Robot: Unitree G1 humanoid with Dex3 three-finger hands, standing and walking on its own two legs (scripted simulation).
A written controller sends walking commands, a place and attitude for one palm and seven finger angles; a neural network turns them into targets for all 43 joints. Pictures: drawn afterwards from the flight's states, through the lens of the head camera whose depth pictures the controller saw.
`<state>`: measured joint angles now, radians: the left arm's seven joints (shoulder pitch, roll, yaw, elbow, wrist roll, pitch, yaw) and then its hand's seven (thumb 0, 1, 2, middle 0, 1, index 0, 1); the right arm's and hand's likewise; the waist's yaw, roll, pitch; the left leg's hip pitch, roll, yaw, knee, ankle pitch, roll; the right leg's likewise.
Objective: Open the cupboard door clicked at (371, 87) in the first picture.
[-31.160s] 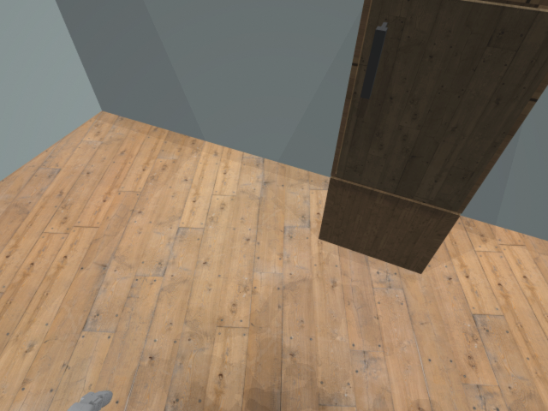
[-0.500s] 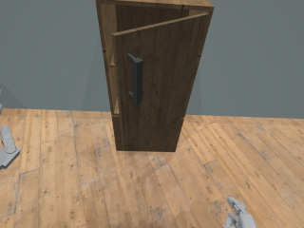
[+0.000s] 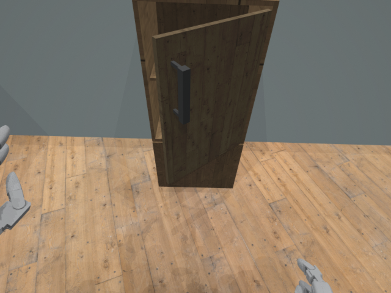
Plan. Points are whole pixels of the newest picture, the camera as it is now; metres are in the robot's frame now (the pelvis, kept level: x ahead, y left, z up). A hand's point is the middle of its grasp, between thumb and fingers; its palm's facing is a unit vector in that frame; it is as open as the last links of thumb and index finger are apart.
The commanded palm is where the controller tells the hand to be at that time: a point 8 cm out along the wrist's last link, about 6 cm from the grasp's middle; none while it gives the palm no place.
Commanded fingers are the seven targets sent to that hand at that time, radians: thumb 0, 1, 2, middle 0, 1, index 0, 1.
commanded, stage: stop stepping back and stand still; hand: left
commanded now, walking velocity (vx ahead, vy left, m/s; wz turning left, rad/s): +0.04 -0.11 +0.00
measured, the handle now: (179, 93) +0.60 +0.07 +0.10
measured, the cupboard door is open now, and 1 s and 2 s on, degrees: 37 37 37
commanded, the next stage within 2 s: let the arm hang, fingers relaxed in 0.14 s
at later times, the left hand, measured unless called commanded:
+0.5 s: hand out of the picture +0.10 +0.18 -0.14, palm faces +0.01 -0.97 -0.25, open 7.4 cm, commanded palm none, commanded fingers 0.00 0.90 0.90 -0.20 -0.30 -0.20 -0.30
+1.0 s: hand out of the picture -0.01 +0.20 -0.15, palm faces +0.09 -0.96 -0.26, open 7.4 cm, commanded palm none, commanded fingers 0.00 0.90 0.90 -0.20 -0.30 -0.20 -0.30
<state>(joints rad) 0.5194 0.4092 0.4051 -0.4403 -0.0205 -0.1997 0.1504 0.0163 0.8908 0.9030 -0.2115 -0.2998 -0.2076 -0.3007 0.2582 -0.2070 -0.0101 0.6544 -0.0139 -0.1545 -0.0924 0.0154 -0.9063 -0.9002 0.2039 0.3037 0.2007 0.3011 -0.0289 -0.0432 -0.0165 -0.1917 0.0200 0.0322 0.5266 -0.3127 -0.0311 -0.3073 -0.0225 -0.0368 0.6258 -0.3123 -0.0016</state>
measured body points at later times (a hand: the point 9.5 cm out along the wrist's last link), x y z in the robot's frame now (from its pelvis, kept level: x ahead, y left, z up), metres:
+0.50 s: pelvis -0.01 -0.01 -0.01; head +0.02 -0.02 +0.44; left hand +0.10 +0.23 -0.12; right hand +0.11 -0.26 -0.14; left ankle +0.00 +0.12 -0.73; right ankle -0.01 -0.12 -0.74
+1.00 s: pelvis -0.02 +0.00 +0.01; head +0.00 -0.02 +0.46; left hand -0.01 +0.25 -0.13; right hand +0.00 -0.23 -0.16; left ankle +0.00 +0.12 -0.73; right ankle -0.01 -0.12 -0.73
